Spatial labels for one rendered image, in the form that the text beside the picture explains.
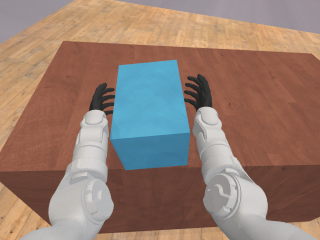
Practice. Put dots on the pedestal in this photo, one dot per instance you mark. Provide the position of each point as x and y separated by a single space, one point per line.
267 101

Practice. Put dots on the carton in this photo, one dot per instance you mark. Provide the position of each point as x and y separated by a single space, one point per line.
150 127

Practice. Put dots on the robot right upper arm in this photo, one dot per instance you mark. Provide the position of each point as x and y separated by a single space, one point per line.
239 208

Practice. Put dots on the robot left hand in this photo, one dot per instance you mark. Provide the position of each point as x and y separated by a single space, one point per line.
98 99

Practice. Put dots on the robot right hand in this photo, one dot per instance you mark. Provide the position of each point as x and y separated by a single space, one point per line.
203 96

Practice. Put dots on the robot left upper arm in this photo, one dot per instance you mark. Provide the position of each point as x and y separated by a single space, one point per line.
76 212

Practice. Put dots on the robot right forearm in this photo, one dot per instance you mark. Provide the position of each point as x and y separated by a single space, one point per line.
213 148

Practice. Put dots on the robot left forearm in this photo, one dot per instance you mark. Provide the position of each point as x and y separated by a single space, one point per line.
90 151

